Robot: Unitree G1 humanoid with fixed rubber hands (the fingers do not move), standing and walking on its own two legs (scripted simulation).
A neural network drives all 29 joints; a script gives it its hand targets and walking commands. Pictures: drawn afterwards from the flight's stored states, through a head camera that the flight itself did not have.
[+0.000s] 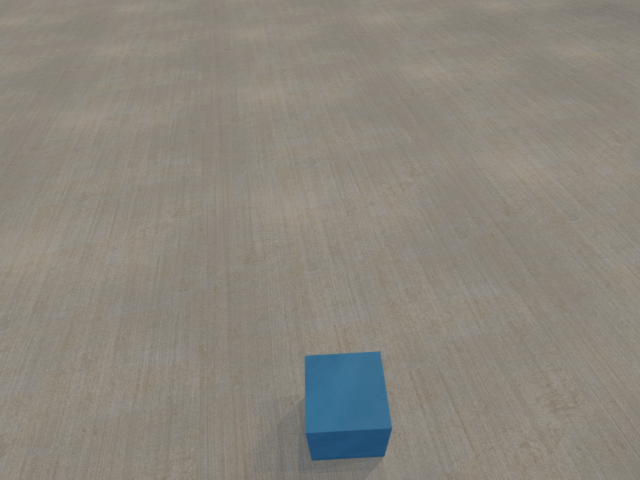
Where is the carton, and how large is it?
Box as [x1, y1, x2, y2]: [305, 351, 391, 460]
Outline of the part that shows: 379,351 305,356 305,432 312,460 384,455 391,430 391,424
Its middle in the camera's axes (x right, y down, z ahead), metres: +0.06 +0.48 +1.09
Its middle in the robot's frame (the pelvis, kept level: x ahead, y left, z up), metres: +0.44 -0.04 -0.65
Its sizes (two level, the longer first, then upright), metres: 0.210 0.200 0.250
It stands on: the floor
